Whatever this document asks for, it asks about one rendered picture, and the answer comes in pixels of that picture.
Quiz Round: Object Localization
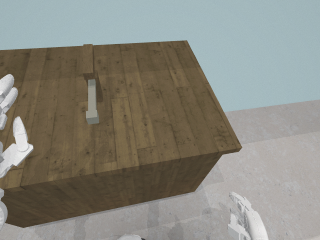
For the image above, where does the tap lever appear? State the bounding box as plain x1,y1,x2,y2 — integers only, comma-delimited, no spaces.
86,79,99,125

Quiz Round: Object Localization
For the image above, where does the counter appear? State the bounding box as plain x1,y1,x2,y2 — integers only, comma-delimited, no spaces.
0,40,242,228

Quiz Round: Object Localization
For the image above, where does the robot left hand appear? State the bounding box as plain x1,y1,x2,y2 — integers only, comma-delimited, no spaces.
0,74,34,178

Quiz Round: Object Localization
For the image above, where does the robot right hand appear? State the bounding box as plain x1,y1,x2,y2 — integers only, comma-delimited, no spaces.
228,191,269,240

